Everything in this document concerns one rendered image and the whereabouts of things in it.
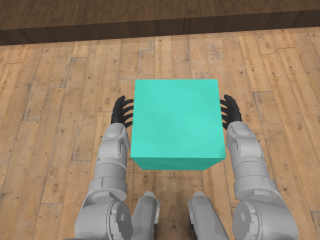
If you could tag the right robot forearm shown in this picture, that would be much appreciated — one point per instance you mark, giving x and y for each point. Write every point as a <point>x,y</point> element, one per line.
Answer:
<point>252,179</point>

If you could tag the robot left upper arm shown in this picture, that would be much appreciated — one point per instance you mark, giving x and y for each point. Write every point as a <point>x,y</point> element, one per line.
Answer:
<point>110,220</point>

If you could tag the robot right upper arm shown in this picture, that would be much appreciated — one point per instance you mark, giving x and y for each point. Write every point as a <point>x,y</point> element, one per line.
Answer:
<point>259,220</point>

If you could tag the left robot hand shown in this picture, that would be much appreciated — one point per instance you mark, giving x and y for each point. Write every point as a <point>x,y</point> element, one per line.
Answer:
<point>118,111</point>

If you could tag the robot left shin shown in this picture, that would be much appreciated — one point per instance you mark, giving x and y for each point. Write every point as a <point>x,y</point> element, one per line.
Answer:
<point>148,193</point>

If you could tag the right robot hand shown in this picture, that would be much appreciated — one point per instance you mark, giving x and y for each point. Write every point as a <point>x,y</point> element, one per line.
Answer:
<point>232,111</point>

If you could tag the right robot thigh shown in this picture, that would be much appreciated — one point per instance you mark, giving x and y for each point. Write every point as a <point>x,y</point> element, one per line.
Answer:
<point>204,216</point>

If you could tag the left robot forearm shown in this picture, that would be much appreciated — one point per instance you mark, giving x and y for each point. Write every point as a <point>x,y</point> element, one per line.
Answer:
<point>109,180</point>

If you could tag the carton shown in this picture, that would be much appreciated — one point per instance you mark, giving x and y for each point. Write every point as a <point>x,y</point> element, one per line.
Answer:
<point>177,124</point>

